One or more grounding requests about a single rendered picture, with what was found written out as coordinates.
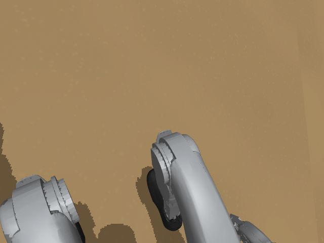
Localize right robot foot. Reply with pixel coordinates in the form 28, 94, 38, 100
147, 169, 182, 231

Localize right robot hand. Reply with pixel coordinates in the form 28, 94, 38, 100
230, 214, 272, 243

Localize left robot foot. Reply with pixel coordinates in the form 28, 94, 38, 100
75, 222, 86, 243

